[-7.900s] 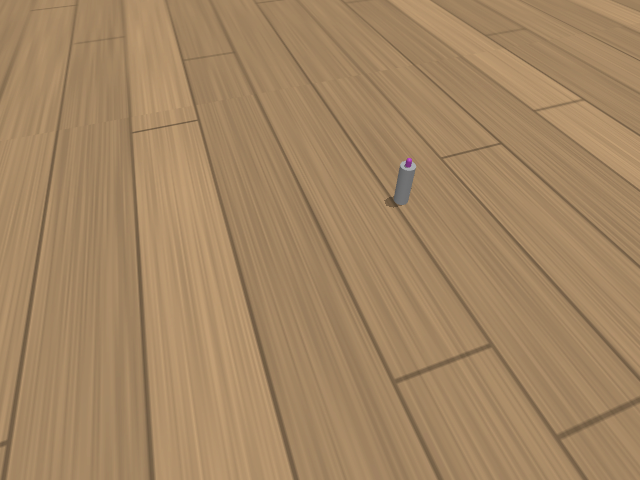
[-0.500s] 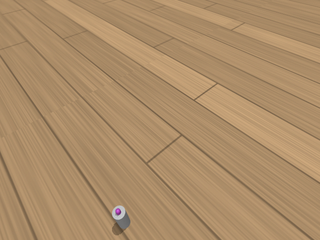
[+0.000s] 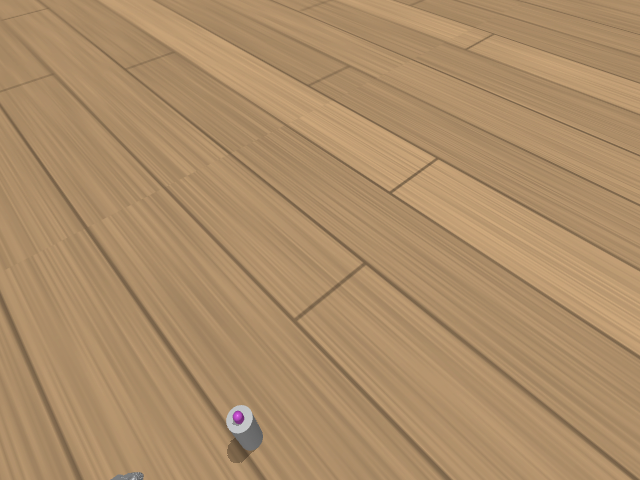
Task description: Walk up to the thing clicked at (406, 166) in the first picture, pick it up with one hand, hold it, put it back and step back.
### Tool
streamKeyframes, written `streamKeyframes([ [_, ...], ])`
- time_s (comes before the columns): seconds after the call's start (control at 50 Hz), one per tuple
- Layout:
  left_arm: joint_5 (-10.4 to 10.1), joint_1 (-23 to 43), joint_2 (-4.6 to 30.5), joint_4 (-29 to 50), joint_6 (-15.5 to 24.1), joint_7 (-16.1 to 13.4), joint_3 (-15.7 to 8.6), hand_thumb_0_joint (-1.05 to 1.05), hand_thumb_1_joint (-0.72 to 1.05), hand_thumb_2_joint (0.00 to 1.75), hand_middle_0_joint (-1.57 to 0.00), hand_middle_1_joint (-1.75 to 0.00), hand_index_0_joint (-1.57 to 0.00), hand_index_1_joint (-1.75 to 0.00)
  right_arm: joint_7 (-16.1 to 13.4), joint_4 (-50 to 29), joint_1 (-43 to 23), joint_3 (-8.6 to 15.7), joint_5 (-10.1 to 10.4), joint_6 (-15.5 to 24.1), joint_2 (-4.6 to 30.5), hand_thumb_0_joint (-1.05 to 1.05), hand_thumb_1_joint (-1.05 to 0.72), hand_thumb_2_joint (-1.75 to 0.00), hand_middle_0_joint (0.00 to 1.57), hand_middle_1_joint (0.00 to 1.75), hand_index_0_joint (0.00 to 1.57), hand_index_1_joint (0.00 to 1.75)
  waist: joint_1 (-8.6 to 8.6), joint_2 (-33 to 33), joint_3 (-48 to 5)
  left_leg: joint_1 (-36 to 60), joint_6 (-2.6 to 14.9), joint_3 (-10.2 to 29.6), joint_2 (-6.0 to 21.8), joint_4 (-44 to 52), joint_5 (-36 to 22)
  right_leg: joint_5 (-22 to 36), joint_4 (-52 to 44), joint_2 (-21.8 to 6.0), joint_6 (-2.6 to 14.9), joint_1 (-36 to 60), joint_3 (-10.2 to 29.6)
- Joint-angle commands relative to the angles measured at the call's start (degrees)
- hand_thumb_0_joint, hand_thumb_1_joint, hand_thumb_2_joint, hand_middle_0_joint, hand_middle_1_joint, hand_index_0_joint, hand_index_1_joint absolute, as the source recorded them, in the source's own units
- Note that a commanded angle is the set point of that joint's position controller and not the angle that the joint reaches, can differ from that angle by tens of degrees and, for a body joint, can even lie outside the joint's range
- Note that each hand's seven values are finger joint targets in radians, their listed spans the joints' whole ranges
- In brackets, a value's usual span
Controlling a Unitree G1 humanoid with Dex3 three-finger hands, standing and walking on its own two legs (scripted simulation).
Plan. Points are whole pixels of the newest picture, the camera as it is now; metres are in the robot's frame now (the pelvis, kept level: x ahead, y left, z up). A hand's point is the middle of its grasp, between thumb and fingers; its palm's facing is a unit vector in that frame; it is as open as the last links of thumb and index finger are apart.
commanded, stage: go down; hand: left
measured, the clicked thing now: (244, 427) +0.33 +0.24 -0.66
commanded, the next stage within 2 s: none
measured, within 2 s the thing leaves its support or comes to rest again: neither
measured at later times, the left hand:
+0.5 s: hand (146, 477) +0.15 +0.28 -0.19, palm faces +0.06 -0.94 -0.32, open 16.4 cm
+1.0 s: hand out of the picture +0.15 +0.31 -0.21, palm faces +0.11 -0.95 -0.30, open 17.5 cm
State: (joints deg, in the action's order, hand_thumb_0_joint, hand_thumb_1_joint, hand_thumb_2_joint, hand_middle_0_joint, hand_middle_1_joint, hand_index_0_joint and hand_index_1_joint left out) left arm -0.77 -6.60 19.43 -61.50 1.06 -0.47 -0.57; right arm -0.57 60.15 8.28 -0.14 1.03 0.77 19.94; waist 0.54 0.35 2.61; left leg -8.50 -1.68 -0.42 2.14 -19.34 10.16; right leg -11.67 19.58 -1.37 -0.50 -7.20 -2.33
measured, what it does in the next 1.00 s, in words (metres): lowers itself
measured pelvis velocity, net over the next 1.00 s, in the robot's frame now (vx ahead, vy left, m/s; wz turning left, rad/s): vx -0.01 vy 0.02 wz -0.01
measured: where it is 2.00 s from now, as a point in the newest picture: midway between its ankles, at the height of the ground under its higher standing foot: outside the picture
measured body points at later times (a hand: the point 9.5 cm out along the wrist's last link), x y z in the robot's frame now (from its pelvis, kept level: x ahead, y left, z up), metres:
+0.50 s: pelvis -0.01 +0.02 -0.06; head +0.07 +0.03 +0.38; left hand +0.15 +0.33 -0.17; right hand +0.12 -0.25 -0.16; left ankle +0.00 +0.14 -0.75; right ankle -0.01 -0.12 -0.75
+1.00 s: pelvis -0.01 +0.02 -0.11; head +0.09 +0.04 +0.33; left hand +0.14 +0.36 -0.19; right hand +0.16 -0.24 -0.18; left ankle +0.00 +0.14 -0.75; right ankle -0.01 -0.12 -0.75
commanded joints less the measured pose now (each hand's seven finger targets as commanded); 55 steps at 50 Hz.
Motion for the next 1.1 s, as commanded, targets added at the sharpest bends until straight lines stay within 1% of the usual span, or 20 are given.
streamKeyframes([
  [0.0, 0.47, 12.28, 12.96, 2.63, 1.71, -0.92, -8.53, 0.00, 0.50, 0.50, 0.00, -0.05, -0.01, -0.05, -1.87, -12.03, 2.31, 1.86, 2.24, 2.31, 6.23, 0.00, -1.00, -0.93, 0.20, 0.30, 0.20, 0.30, 1.44, -2.91, -1.27, -6.51, 2.51, -2.72, -2.54, -3.34, 0.22, 1.30, 0.79, 1.07, 1.09, -8.55, -0.11],
  [0.02, 1.65, 16.19, 13.98, 3.98, 1.67, -0.28, -8.69, 0.00, 0.42, 0.42, -0.01, -0.03, -0.01, -0.02, -2.12, -13.46, 2.85, 2.60, 1.62, 2.38, 6.15, 0.00, -1.00, -0.93, 0.20, 0.30, 0.20, 0.30, 1.48, -3.96, -5.03, -7.07, 2.80, -2.54, -2.58, -5.37, -0.80, 2.37, 2.44, 0.87, 0.98, -8.36, 0.01],
  [0.04, 2.41, 17.78, 16.40, 5.08, 2.03, 0.13, -10.37, 0.00, 0.34, 0.34, 0.00, -0.04, -0.01, -0.03, -2.51, -14.37, 3.77, 3.31, 1.57, 2.73, 6.09, 0.00, -0.99, -0.93, 0.20, 0.30, 0.20, 0.30, 0.86, -3.01, -9.05, -6.89, 2.80, -2.34, -2.66, -6.39, -2.49, 4.85, 4.19, 0.56, 0.79, -7.06, 0.42],
  [0.08, 5.05, 10.47, 15.14, 0.30, 0.78, 1.63, -11.70, 0.00, 0.21, 0.20, -0.02, -0.04, -0.03, -0.03, -2.08, -16.21, 5.79, 4.29, 0.59, 3.05, 5.79, 0.00, -0.98, -0.92, 0.20, 0.30, 0.20, 0.30, 0.24, -3.07, -12.69, -10.18, 2.72, -1.92, -3.06, -10.51, -5.14, 7.81, 8.61, 0.52, 0.93, -8.03, 0.54],
  [0.1, 6.00, 7.02, 15.44, 0.27, 0.42, 2.17, -13.42, 0.00, 0.15, 0.19, -0.02, -0.05, -0.03, -0.04, -1.71, -17.23, 6.13, 4.88, 0.14, 3.08, 5.57, 0.00, -0.97, -0.92, 0.20, 0.30, 0.20, 0.30, -1.54, -1.47, -14.71, -11.86, 2.52, -1.95, -3.40, -12.24, -6.27, 8.39, 10.39, 0.47, 1.19, -7.74, 0.65],
  [0.12, 5.99, 4.27, 15.19, 1.36, -0.08, 2.40, -14.75, 0.00, 0.09, 0.16, -0.03, -0.04, -0.04, -0.03, -1.56, -18.52, 6.22, 5.16, 0.13, 3.12, 5.33, 0.00, -0.96, -0.92, 0.20, 0.30, 0.20, 0.30, -2.34, 0.88, -16.83, -11.54, 2.10, -1.93, -3.59, -12.93, -7.65, 9.07, 11.51, 0.70, 1.50, -7.71, 0.73],
  [0.16, 5.90, 5.89, 14.40, 6.53, -1.25, 2.26, -14.83, 0.00, -0.01, 0.12, -0.04, -0.04, -0.05, -0.02, -1.49, -21.21, 5.60, 5.10, 0.18, 3.22, 4.67, 0.00, -0.93, -0.91, 0.20, 0.30, 0.20, 0.30, -2.35, 3.62, -17.35, -11.90, 1.52, -1.80, -3.55, -13.51, -6.95, 7.38, 12.28, 1.03, 1.68, -9.69, 0.66],
  [0.2, 5.74, 6.81, 14.18, 7.70, -2.85, 2.33, -15.13, 0.00, -0.09, 0.10, -0.04, -0.04, -0.06, -0.03, -1.30, -23.48, 3.88, 4.77, 0.37, 3.35, 4.33, 0.00, -0.93, -0.90, 0.20, 0.30, 0.20, 0.30, -1.45, 2.76, -14.27, -15.32, 1.47, -1.23, -3.10, -15.03, -4.11, 4.14, 13.41, 1.23, 1.68, -12.98, 0.16],
  [0.26, 5.06, 5.61, 14.84, 12.23, -3.72, 3.03, -16.16, 0.00, -0.24, 0.09, -0.05, -0.06, -0.06, -0.05, -1.21, -26.05, 3.64, 5.17, 0.62, 3.69, 4.28, 0.00, -0.91, -0.90, 0.20, 0.30, 0.20, 0.30, -0.62, 1.11, -14.05, -19.30, 1.66, -0.98, -2.53, -18.64, -1.80, 1.35, 16.85, 1.49, 1.63, -17.55, 0.15],
  [0.34, 3.68, 3.92, 11.38, 20.39, -3.86, 4.73, -15.21, 0.00, -0.44, 0.06, -0.06, -0.07, -0.07, -0.07, -1.50, -28.17, 5.29, 5.57, 0.37, 5.09, 4.11, 0.00, -0.87, -0.89, 0.20, 0.30, 0.20, 0.30, 0.86, 1.65, -17.76, -20.36, 1.64, 0.06, -1.53, -23.63, -1.44, 0.58, 22.85, 1.82, 1.60, -22.93, -0.35],
  [0.38, 3.31, 4.21, 11.29, 25.44, -3.89, 4.96, -14.86, 0.00, -0.50, 0.05, -0.06, -0.08, -0.07, -0.07, -1.80, -29.46, 5.19, 5.67, 0.29, 5.80, 3.80, 0.00, -0.86, -0.89, 0.20, 0.30, 0.20, 0.30, 1.01, 3.09, -18.52, -22.01, 1.48, 0.40, -1.31, -25.68, -0.56, -0.37, 25.46, 1.80, 1.54, -26.10, -0.31],
  [0.4, 3.27, 3.88, 12.27, 27.63, -4.01, 4.97, -15.96, 0.00, -0.53, 0.05, -0.07, -0.07, -0.07, -0.07, -1.94, -29.89, 5.35, 5.78, 0.19, 6.11, 3.76, 0.00, -0.86, -0.89, 0.20, 0.30, 0.20, 0.30, 1.05, 3.48, -20.05, -22.11, 1.52, 0.70, -1.00, -26.72, -0.59, -0.54, 26.42, 1.77, 1.59, -26.85, -0.39],
  [0.5, 3.19, -3.67, 13.08, 35.87, -6.87, 4.14, -17.59, 0.00, -0.55, 0.04, -0.07, -0.05, -0.07, -0.06, -2.94, -32.27, 5.38, 5.47, 0.29, 7.15, 3.50, 0.00, -0.86, -0.89, 0.20, 0.30, 0.20, 0.30, 0.26, 4.46, -22.02, -23.41, 1.48, 1.16, -0.74, -28.78, -0.73, -0.69, 28.66, 1.57, 1.53, -27.99, -0.37],
  [0.62, 2.97, -7.04, 13.19, 41.47, -11.44, 3.37, -18.44, 0.00, -0.56, 0.03, -0.07, -0.05, -0.07, -0.05, -4.19, -33.94, 4.58, 4.78, 0.14, 8.29, 3.05, 0.00, -0.85, -0.88, 0.20, 0.30, 0.20, 0.30, 0.94, 4.82, -20.15, -26.13, 1.41, 1.64, -0.60, -31.14, -0.96, -0.93, 30.60, 1.67, 1.30, -30.54, -0.79],
  [0.74, 1.91, -9.32, 12.37, 44.46, -12.90, 4.28, -19.42, 0.00, -0.59, 0.02, -0.08, -0.05, -0.08, -0.05, -4.72, -35.22, 4.31, 4.12, -0.41, 9.89, 2.26, 0.00, -0.85, -0.88, 0.20, 0.30, 0.20, 0.30, 1.30, 5.54, -20.26, -29.36, 1.54, 2.27, -0.43, -33.94, 0.07, -2.29, 33.25, 1.73, 1.40, -33.73, -1.08],
  [0.8, 1.14, -10.61, 12.48, 44.76, -11.99, 5.40, -20.43, 0.00, -0.60, 0.02, -0.08, -0.07, -0.08, -0.06, -4.60, -35.38, 4.41, 4.24, -0.75, 10.69, 2.19, 0.00, -0.87, -0.89, 0.20, 0.30, 0.20, 0.30, 1.20, 4.83, -22.18, -31.34, 1.84, 2.30, -0.52, -36.73, -2.24, -0.46, 35.54, 1.62, 1.43, -34.63, -0.86],
  [0.84, 0.66, -9.63, 12.97, 44.74, -10.72, 6.22, -21.48, 0.00, -0.61, 0.02, -0.08, -0.07, -0.08, -0.07, -4.54, -35.89, 3.96, 4.25, -0.92, 11.11, 2.07, 0.00, -0.87, -0.89, 0.20, 0.30, 0.20, 0.30, 1.48, 4.27, -21.36, -33.96, 1.96, 1.99, -0.75, -38.56, -0.21, -1.36, 36.71, 1.61, 1.30, -36.50, -0.84],
  [0.96, -0.97, -11.53, 15.95, 46.64, -5.65, 9.55, -25.37, 0.00, -0.57, 0.03, -0.07, -0.07, -0.08, -0.07, -3.97, -36.32, 3.74, 4.71, -1.22, 12.17, 2.28, 0.00, -0.89, -0.89, 0.20, 0.30, 0.20, 0.30, -0.21, 6.17, -26.53, -36.86, 2.03, 2.30, -0.87, -43.46, -1.33, -1.56, 42.58, 1.38, 1.55, -41.07, -0.60],
  [1.04, -2.59, -13.19, 15.56, 43.86, -2.59, 11.45, -27.56, 0.00, -0.50, 0.04, -0.06, -0.05, -0.06, -0.04, -3.37, -36.38, 2.58, 4.94, -1.09, 12.46, 2.68, 0.00, -0.92, -0.90, 0.20, 0.30, 0.20, 0.30, -0.88, 4.56, -25.85, -42.37, 2.27, 2.40, -1.08, -46.52, 3.33, -5.51, 45.82, 1.59, 1.66, -45.95, -0.57],
  [1.08, -3.16, -7.35, 17.86, 43.47, -0.31, 12.58, -28.75, 0.00, -0.49, 0.02, -0.06, -0.02, -0.06, -0.02, -3.26, -35.80, 2.17, 4.96, -1.15, 12.61, 3.27, 0.00, -0.93, -0.90, 0.20, 0.30, 0.20, 0.30, 0.29, 4.45, -26.59, -45.28, 2.52, 2.67, -0.99, -48.88, 5.63, -6.99, 47.72, 1.52, 1.56, -48.96, -0.29],
])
